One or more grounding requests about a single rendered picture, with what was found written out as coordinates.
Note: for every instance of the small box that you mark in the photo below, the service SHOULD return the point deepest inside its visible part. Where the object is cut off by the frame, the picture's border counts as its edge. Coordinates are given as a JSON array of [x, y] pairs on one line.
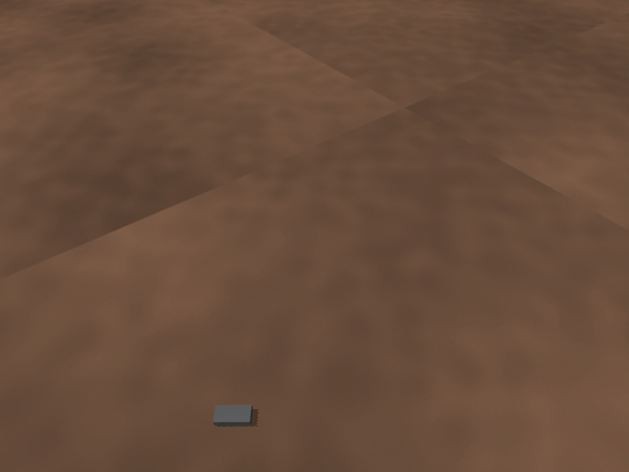
[[233, 415]]

